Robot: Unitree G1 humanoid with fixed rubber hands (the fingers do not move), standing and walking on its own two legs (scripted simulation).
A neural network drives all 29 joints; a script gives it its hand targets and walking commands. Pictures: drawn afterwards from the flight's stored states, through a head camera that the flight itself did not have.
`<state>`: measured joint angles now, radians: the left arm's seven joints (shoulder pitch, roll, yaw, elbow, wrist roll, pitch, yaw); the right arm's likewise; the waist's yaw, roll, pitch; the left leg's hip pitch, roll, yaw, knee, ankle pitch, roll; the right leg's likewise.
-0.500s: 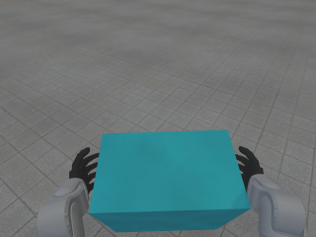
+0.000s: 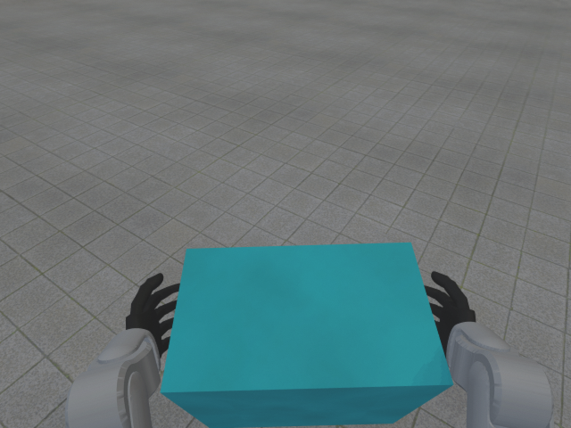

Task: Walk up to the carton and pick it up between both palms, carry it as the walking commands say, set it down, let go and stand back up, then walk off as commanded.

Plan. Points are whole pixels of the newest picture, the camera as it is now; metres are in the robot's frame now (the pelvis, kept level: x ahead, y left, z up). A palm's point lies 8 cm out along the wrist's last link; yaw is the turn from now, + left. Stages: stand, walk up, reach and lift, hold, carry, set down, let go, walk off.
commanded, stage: carry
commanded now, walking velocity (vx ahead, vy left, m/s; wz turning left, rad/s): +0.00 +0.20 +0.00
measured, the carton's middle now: (300, 345) +0.27 +0.00 +0.02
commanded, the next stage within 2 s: none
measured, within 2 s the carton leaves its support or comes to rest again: neither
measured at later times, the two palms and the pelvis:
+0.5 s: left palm (70, 349) +0.21 +0.27 +0.10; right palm (390, 336) +0.24 -0.10 +0.10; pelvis -0.01 +0.07 +0.00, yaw +1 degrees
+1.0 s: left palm out of the picture +0.19 +0.34 +0.10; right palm (333, 362) +0.20 -0.03 +0.10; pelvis -0.04 +0.15 +0.00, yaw +1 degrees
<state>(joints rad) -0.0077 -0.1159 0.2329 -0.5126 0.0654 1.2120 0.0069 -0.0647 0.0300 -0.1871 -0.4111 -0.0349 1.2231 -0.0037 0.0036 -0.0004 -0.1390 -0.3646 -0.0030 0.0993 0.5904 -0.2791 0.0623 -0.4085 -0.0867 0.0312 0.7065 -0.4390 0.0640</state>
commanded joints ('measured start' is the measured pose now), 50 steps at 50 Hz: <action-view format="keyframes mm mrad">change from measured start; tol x32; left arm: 1 -395 -698 -823 -86 -317 7 -90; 50 -398 -630 -836 -117 -306 2 -83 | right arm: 1 -407 794 757 -212 295 -29 84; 50 -342 693 731 -200 270 -25 82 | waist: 1 9 119 -170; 11 12 -339 -69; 20 -3 239 -202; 30 18 111 -126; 34 9 -363 -73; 40 -1 277 -168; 50 -2 138 -97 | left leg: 1 214 201 -192 -172 331 78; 5 174 177 -153 -118 492 49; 11 -139 22 -91 288 -255 -52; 17 173 -2 6 -188 19 -50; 20 320 323 -320 -194 651 49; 26 309 180 -105 -124 616 67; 34 -52 42 -98 202 -190 -41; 42 348 279 -251 -199 752 1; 50 181 225 -189 -297 214 16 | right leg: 1 -88 38 -131 84 -55 -42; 10 143 -356 381 -401 327 -205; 15 168 -188 139 -256 657 -131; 21 -118 -7 -116 111 -186 -12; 32 168 -150 115 -265 274 -93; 35 -12 -331 310 -421 -23 -183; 38 -10 -121 41 -127 279 -60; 43 -150 34 -140 211 -140 -14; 50 -65 43 -162 83 -24 -53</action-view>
